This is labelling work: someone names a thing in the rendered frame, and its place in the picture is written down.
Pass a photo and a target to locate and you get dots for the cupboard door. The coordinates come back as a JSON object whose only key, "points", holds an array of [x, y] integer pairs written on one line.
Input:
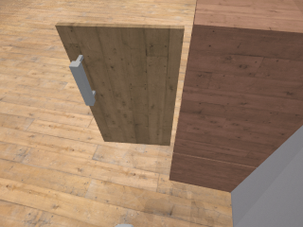
{"points": [[134, 70]]}

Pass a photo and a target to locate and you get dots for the handle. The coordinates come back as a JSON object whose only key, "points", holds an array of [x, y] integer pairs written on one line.
{"points": [[80, 78]]}

